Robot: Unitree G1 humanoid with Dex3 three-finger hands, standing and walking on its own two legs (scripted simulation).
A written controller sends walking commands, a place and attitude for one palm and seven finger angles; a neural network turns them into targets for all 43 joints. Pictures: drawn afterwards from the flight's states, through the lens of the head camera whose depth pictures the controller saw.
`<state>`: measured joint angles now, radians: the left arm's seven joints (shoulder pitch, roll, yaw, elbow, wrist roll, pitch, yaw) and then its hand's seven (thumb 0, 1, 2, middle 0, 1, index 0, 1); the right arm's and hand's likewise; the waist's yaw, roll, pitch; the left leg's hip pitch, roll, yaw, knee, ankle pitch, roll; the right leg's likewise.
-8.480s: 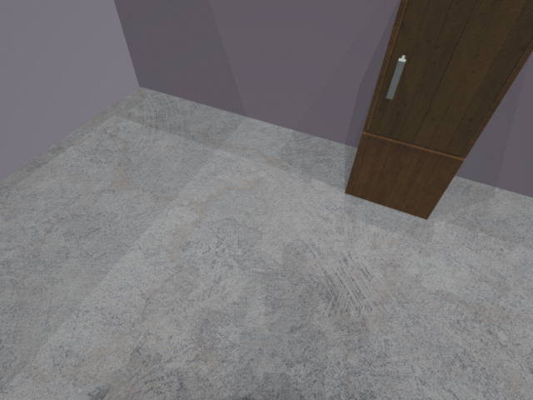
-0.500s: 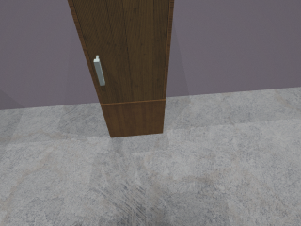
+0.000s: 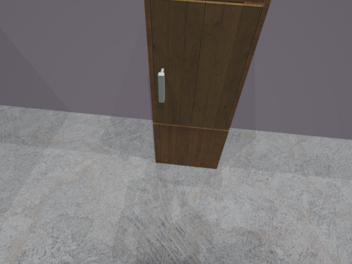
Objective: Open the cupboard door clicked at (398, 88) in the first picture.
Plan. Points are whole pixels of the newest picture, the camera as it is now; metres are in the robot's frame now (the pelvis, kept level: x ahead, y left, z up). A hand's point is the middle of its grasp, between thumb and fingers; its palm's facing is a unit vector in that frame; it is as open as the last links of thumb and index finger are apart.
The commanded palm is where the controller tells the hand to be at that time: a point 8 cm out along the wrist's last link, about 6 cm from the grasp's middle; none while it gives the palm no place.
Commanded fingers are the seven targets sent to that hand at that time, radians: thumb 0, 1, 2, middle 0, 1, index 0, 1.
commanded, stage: take the last steps up to it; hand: left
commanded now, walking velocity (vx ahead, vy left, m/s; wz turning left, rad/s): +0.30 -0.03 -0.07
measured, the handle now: (162, 85) +0.82 +0.16 -0.08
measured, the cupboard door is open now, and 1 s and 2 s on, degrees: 0 0 0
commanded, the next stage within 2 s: come to a stop and stand still in 0.60 s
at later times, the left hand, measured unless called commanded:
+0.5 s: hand (129, 210) +0.29 +0.18 -0.17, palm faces -0.10 -0.98 -0.18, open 7.4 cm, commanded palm none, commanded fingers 0.00 0.90 0.90 -0.20 -0.30 -0.20 -0.30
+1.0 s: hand (139, 194) +0.35 +0.16 -0.19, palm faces +0.00 -0.98 -0.18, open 7.3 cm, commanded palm none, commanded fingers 0.00 0.90 0.90 -0.20 -0.30 -0.20 -0.30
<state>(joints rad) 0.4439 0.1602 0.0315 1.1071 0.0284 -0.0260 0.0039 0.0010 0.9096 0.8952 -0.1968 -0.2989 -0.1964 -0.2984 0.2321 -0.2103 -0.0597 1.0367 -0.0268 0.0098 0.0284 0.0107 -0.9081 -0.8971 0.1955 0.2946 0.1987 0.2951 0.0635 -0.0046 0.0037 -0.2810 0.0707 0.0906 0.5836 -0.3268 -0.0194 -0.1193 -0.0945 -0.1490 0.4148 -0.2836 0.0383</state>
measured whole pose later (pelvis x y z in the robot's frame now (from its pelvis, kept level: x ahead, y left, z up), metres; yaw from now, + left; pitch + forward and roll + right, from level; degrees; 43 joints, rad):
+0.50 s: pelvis +0.17 +0.01 -0.01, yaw -4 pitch -1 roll +0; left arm 0.11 0.18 0.05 1.01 0.02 -0.01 -0.02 0.00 0.91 0.90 -0.19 -0.30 -0.19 -0.30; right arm 0.49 -0.11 -0.03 1.16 -0.03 -0.06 -0.02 0.01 -0.91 -0.90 0.20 0.30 0.20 0.30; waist -0.06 0.01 0.08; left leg 0.13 0.03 0.17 0.33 -0.44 -0.01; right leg -0.52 -0.07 -0.12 0.69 -0.20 -0.03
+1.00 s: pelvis +0.31 -0.01 -0.01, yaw -5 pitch -2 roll +0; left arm 0.22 0.16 0.03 1.05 0.00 0.03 0.03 0.00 0.92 0.90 -0.20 -0.30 -0.19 -0.30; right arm 0.15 -0.15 -0.03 1.02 -0.02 0.00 -0.03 0.01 -0.93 -0.90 0.20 0.29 0.20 0.30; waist 0.04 -0.02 0.07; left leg -0.32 0.04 0.09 0.57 -0.22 0.01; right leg -0.28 -0.02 -0.09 0.71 -0.45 -0.01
